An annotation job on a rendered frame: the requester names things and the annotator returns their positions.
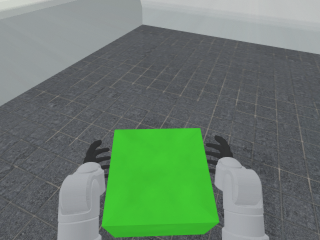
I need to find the robot right hand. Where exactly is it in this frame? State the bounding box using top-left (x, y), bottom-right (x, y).
top-left (205, 135), bottom-right (233, 174)

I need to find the robot left hand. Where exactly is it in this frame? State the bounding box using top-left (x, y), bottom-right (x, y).
top-left (83, 140), bottom-right (111, 178)

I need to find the robot right forearm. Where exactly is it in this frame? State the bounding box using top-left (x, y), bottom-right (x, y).
top-left (214, 157), bottom-right (269, 240)

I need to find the robot left forearm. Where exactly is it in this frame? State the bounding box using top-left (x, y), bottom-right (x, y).
top-left (57, 162), bottom-right (106, 240)

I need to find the carton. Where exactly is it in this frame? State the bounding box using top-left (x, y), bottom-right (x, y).
top-left (101, 128), bottom-right (219, 238)

